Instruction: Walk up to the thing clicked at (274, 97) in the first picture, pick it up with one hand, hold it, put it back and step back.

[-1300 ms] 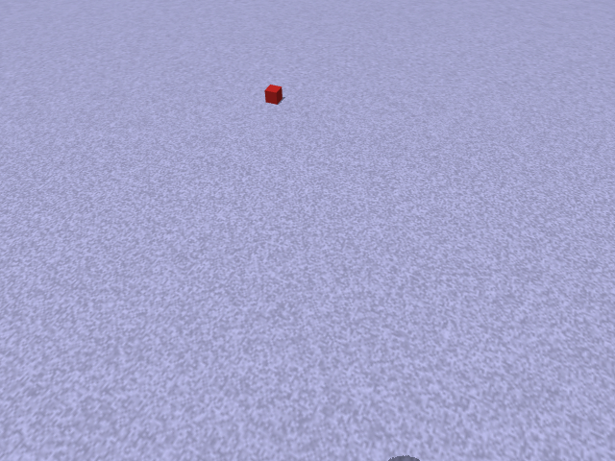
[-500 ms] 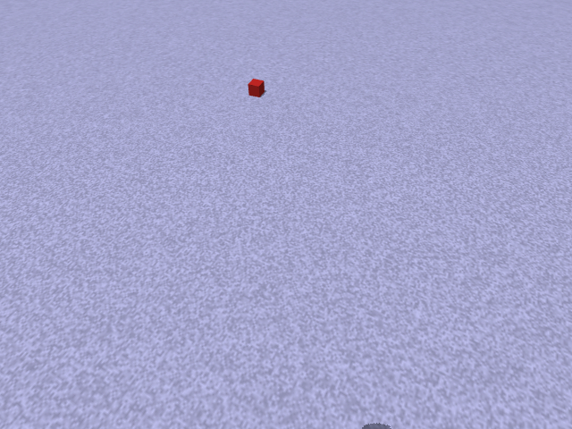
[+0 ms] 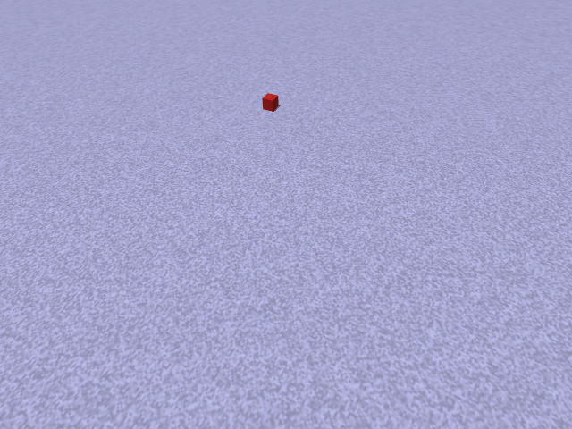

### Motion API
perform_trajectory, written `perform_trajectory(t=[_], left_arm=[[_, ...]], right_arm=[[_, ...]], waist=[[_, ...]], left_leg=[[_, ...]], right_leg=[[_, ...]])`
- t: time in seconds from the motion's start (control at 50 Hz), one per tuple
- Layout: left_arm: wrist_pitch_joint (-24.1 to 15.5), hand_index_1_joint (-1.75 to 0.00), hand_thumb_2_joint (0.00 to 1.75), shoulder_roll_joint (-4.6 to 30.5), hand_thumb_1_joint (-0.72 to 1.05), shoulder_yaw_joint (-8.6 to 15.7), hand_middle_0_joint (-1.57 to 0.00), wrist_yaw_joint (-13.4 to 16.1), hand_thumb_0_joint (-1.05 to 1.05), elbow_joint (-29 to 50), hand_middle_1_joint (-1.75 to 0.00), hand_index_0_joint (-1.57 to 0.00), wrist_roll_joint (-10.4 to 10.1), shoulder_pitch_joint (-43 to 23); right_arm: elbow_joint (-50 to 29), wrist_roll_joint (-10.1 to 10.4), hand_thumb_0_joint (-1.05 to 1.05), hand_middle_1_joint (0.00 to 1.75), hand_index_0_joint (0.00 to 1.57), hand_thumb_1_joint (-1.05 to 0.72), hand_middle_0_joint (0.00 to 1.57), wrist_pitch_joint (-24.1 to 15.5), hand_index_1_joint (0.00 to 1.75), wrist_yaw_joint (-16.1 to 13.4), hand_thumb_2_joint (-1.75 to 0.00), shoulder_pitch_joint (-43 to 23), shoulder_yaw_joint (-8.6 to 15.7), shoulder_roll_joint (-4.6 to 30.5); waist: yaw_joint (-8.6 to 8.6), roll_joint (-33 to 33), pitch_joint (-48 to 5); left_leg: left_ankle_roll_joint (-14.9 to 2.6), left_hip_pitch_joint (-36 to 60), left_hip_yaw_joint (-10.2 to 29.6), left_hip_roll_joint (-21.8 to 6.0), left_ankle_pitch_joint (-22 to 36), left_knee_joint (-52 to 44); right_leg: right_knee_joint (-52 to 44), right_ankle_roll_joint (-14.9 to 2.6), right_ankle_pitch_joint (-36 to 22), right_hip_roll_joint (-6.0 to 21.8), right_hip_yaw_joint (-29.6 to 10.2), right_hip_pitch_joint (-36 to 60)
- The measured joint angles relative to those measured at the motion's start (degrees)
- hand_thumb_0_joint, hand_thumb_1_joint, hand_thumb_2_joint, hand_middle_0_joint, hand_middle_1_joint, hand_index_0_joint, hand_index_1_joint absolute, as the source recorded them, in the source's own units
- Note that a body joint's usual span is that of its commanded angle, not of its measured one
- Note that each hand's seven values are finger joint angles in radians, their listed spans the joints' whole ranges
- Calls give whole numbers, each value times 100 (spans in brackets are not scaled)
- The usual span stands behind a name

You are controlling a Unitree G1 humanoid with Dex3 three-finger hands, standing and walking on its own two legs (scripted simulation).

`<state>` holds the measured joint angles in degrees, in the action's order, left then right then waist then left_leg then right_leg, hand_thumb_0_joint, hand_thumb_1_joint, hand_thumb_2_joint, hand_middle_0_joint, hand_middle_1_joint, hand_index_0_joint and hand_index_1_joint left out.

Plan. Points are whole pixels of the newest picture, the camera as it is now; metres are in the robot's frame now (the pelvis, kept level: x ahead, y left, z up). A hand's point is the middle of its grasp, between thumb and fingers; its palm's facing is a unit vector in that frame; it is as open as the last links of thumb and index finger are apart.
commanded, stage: walk up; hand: left
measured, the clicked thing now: (270, 102) +2.22 +0.16 -0.73
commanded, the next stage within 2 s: none
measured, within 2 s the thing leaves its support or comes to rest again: neither
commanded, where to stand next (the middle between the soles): +1.81 -0.06 m, yaw -2 degrees
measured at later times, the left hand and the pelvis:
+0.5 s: hand (99, 337) +0.31 +0.36 -0.13, palm faces -0.09 -0.95 -0.30, open 7.4 cm; pelvis +0.21 +0.09 +0.01, yaw -3 degrees
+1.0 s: hand (191, 196) +0.67 +0.27 -0.13, palm faces -0.08 -0.95 -0.31, open 7.3 cm; pelvis +0.55 +0.03 +0.00, yaw -4 degrees
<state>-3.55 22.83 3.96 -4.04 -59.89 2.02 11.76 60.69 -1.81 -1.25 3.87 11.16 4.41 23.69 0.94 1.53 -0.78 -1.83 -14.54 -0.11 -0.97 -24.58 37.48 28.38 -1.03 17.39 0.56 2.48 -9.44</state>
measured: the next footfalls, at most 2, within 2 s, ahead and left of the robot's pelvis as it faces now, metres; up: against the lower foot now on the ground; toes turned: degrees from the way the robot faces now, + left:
left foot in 0.22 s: +0.24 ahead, +0.18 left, +0.00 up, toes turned +5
right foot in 0.76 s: +0.57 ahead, -0.10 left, +0.00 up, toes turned -7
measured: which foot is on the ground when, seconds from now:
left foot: up 0.00-0.20, down 0.22-0.82, up 0.84-1.00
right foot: down 0.00-0.24, up 0.26-0.74, down 0.76-1.00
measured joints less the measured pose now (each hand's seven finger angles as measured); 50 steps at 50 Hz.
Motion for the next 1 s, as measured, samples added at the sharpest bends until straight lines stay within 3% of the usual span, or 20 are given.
perform_trajectory(t=[0.04,0.1,0.2,0.24,0.26,0.3,0.36,0.46,0.54,0.64,0.74,0.76,0.78,0.82,0.84,0.9,0.94,1.0], left_arm=[[-29,-30,90,26,91,38,-21,0,0,71,-30,-20,5,120],[-9,-30,90,155,91,54,-21,-12,0,127,-30,-20,16,419],[110,-30,90,473,91,66,-21,-38,0,74,-30,-20,-47,662],[156,-30,90,577,91,76,-21,-45,0,52,-30,-20,-63,698],[186,-30,90,598,91,76,-21,-21,1,24,-30,-20,-64,691],[257,-30,90,536,91,12,-20,31,1,-22,-30,-20,-89,625],[196,-30,90,393,91,-118,-20,-6,1,68,-30,-20,-159,456],[87,-30,90,333,91,-107,-20,-193,1,336,-30,-20,-200,185],[153,-30,90,379,91,-57,-20,-277,0,451,-30,-20,-147,50],[248,-30,90,401,91,-47,-20,-309,0,477,-30,-20,-138,-158],[278,-30,90,324,91,-94,-20,-280,1,545,-30,-20,-146,-544],[270,-30,90,300,91,-102,-20,-262,1,571,-30,-20,-150,-628],[246,-30,90,191,91,-80,-20,-216,1,573,-30,-20,-155,-739],[144,-30,90,-32,91,-82,-20,-154,1,670,-30,-20,-139,-929],[63,-30,90,-66,91,-86,-20,-140,0,770,-30,-20,-124,-963],[-55,-30,90,-198,91,-81,-20,-28,0,971,-30,-20,-194,-842],[-80,-30,90,-272,91,-135,-21,58,0,997,-30,-20,-246,-606],[-120,-30,90,-249,91,-166,-21,110,0,908,-30,-20,-254,-178]], right_arm=[[30,-13,1,30,20,-90,20,37,30,18,-90,18,33,101],[-81,-12,1,30,20,-90,20,6,30,120,-90,-51,44,162],[-437,44,1,30,20,-90,20,-116,30,228,-90,-158,63,187],[-556,35,1,30,20,-90,20,-193,30,201,-90,-192,112,174],[-622,7,1,30,20,-90,20,-252,30,156,-90,-239,138,135],[-755,33,0,30,20,-90,20,-336,30,80,-90,-226,137,44],[-757,105,0,30,20,-90,20,-304,30,40,-90,-18,60,-56],[-662,165,0,30,21,-90,20,-366,30,1,-90,468,-29,-132],[-562,182,1,30,21,-90,21,-402,30,7,-90,803,-54,-144],[-513,186,1,30,21,-90,21,-403,30,9,-90,1108,-47,-114],[-504,150,1,30,21,-90,21,-353,30,-38,-90,1284,-56,-62],[-513,132,1,30,21,-90,21,-338,30,-57,-90,1322,-59,-47],[-493,105,1,30,21,-90,21,-306,30,-81,-90,1288,-48,12],[-469,62,1,30,21,-90,21,-203,30,-140,-90,1074,-26,74],[-509,99,1,30,20,-90,20,-177,30,-158,-90,997,-46,18],[-562,206,1,30,20,-90,20,-217,30,-173,-90,751,-178,-71],[-636,254,1,30,20,-90,20,-238,30,-157,-90,571,-182,-28],[-904,223,1,30,20,-90,20,-263,30,-115,-90,278,-133,58]], waist=[[89,62,25],[264,-14,62],[328,-205,160],[324,-385,196],[300,-520,249],[146,-583,270],[-20,-534,213],[-174,-542,162],[-244,-502,155],[-350,-379,182],[-467,-280,209],[-503,-257,200],[-489,-81,241],[-442,307,486],[-395,258,569],[-238,-53,643],[-146,-92,602],[-37,-79,523]], left_leg=[[60,-325,-47,-53,-103,510],[95,-667,-110,-127,-257,516],[182,-925,-172,-390,823,-258],[157,-825,-344,-306,1602,-290],[112,-809,-494,-221,1474,-62],[38,-684,-625,-167,1076,123],[-46,-157,-694,-136,1025,-403],[-50,772,-790,43,1156,-1454],[-50,1363,-839,120,1008,-1928],[73,1994,-851,132,686,-2345],[284,2446,-802,66,106,-2416],[337,2492,-771,21,-82,-2316],[365,2481,-785,-160,-325,-2075],[190,2135,-704,-637,-532,-805],[127,1742,-510,-625,-377,240],[93,452,-143,-231,-129,2687],[10,-263,-16,-162,204,3201],[-23,-1079,120,-265,581,2826]], right_leg=[[-206,25,85,2,91,282],[-572,-7,149,77,7,692],[-666,148,482,247,16,1202],[32,60,967,457,-79,1084],[819,-69,1186,553,-264,808],[2499,-188,1218,266,-672,59],[3607,-183,609,7,-573,-938],[2986,79,-484,274,-419,-1999],[2281,214,-1009,474,-436,-2467],[1326,163,-1660,606,-350,-2607],[305,-48,-1779,543,-60,-2187],[169,-100,-1662,484,-8,-2041],[243,-15,-1390,330,65,-1982],[477,36,-1033,-17,266,-1838],[633,27,-842,-30,259,-1786],[583,-20,-504,108,131,-1322],[241,2,-432,112,104,-832],[-127,32,-268,39,34,-216]])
